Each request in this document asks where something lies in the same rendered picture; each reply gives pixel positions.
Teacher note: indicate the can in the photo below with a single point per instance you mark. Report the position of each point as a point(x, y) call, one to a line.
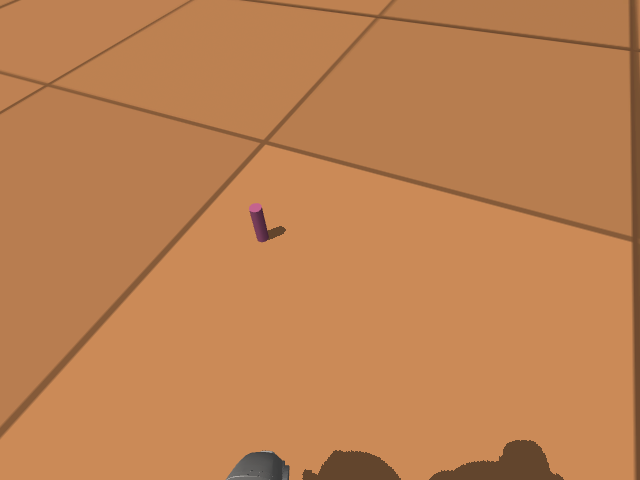
point(258, 220)

